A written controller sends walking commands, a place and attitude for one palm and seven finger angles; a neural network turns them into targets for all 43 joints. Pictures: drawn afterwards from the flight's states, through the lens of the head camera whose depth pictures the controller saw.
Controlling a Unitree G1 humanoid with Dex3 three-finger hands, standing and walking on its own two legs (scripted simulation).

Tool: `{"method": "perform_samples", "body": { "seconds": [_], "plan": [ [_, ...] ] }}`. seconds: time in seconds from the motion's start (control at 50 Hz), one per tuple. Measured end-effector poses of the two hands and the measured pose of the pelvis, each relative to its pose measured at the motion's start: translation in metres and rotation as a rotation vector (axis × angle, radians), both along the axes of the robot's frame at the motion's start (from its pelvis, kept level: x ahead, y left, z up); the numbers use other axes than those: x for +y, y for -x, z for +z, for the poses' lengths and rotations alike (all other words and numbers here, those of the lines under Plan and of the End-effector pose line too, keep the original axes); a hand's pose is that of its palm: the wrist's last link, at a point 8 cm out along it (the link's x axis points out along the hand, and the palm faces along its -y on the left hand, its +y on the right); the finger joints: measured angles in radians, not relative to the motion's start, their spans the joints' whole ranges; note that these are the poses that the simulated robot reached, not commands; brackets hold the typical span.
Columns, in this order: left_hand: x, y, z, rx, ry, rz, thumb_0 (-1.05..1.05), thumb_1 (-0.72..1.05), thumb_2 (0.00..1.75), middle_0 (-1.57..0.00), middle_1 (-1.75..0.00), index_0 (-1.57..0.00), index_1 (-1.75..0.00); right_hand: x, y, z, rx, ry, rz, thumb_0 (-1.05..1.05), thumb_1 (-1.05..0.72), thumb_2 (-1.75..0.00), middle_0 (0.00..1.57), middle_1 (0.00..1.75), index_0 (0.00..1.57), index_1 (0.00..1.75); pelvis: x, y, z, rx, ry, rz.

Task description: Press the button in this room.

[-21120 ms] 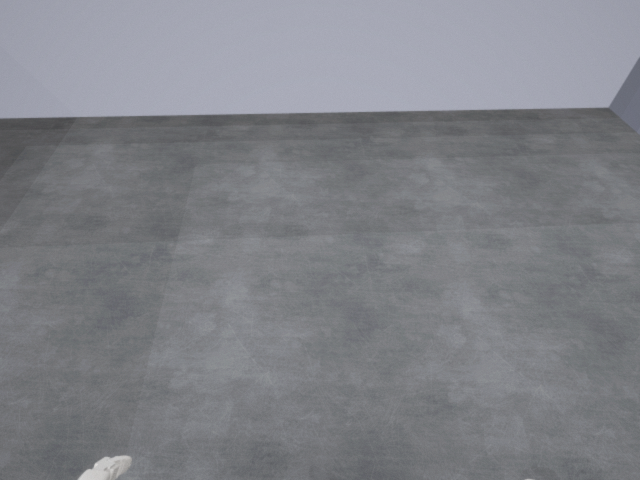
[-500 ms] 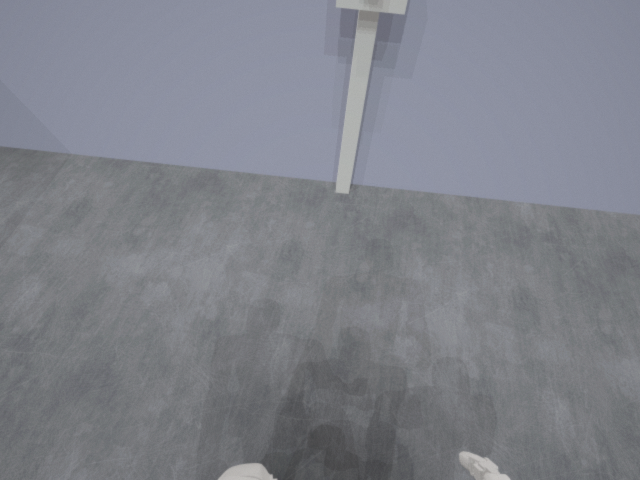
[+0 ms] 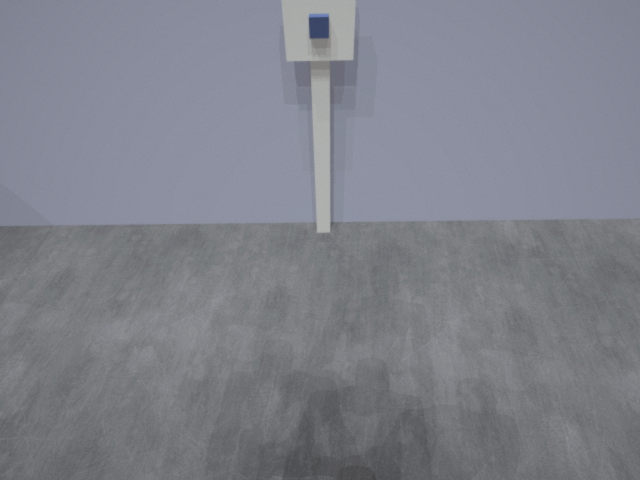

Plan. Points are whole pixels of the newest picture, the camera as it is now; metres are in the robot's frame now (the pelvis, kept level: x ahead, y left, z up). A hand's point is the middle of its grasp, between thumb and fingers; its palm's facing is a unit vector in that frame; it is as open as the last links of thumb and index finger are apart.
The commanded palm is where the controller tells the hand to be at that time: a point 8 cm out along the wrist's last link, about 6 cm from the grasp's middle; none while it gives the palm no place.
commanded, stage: stand and wait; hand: left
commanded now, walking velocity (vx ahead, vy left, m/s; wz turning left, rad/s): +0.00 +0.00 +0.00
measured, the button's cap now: (319, 25) +1.21 +0.04 +0.10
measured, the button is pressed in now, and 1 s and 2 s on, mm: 0 0 0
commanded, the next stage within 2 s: look at it before walking up in 0.42 s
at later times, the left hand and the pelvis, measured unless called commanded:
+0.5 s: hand out of the picture -0.02 +0.13 -0.17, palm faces +0.06 -0.99 -0.14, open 7.3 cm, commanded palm none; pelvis +0.01 -0.01 +0.00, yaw +1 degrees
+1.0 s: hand out of the picture -0.01 +0.17 -0.17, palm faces +0.04 -0.98 -0.18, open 7.3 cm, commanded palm none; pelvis +0.00 +0.01 +0.00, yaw +0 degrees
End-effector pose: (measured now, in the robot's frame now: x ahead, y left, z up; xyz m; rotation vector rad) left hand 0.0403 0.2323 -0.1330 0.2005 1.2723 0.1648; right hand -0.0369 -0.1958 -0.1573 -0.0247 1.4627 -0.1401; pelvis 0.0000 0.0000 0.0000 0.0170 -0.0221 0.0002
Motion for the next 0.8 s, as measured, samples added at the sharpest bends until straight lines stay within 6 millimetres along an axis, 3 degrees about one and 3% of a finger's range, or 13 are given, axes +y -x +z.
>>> {"method": "perform_samples", "body": {
  "seconds": [0.14, 0.3, 0.4, 0.48, 0.62, 0.8],
  "plan": [
    [-0.012, 0.022, -0.004, 0.076, 0.013, 0.041, 0.00, 0.95, 0.90, -0.20, -0.30, -0.20, -0.30, -0.005, 0.008, 0.005, 0.069, 0.003, 0.009, 0.01, -0.91, -0.89, 0.20, 0.29, 0.20, 0.30, -0.008, -0.008, 0.002, 0.003, 0.005, 0.008],
    [-0.034, 0.052, -0.008, 0.148, 0.059, 0.068, 0.01, 0.93, 0.90, -0.20, -0.30, -0.20, -0.30, -0.017, -0.016, 0.005, 0.017, 0.031, 0.027, 0.01, -0.91, -0.89, 0.19, 0.29, 0.20, 0.30, -0.011, -0.011, 0.003, -0.006, 0.008, 0.011],
    [-0.046, 0.062, -0.011, 0.163, 0.091, 0.078, 0.01, 0.92, 0.90, -0.20, -0.30, -0.20, -0.30, -0.020, -0.033, 0.006, -0.031, 0.044, 0.041, 0.01, -0.91, -0.89, 0.19, 0.29, 0.19, 0.30, -0.012, -0.010, 0.003, -0.009, 0.009, 0.012],
    [-0.051, 0.067, -0.013, 0.165, 0.108, 0.083, 0.01, 0.91, 0.90, -0.20, -0.30, -0.20, -0.30, -0.023, -0.036, 0.008, -0.039, 0.058, 0.049, 0.01, -0.92, -0.89, 0.19, 0.29, 0.20, 0.30, -0.011, -0.008, 0.003, -0.010, 0.011, 0.013],
    [-0.048, 0.069, -0.013, 0.167, 0.111, 0.078, 0.01, 0.91, 0.90, -0.20, -0.30, -0.20, -0.30, -0.018, -0.029, 0.009, -0.031, 0.057, 0.041, 0.01, -0.92, -0.89, 0.19, 0.29, 0.19, 0.30, -0.008, -0.006, 0.003, -0.007, 0.013, 0.011],
    [-0.030, 0.064, -0.011, 0.160, 0.084, 0.067, 0.01, 0.91, 0.90, -0.20, -0.30, -0.20, -0.30, -0.001, -0.009, 0.009, 0.011, 0.031, 0.021, 0.01, -0.91, -0.89, 0.19, 0.29, 0.20, 0.30, 0.000, -0.004, 0.003, -0.003, 0.014, 0.008]
  ]
}}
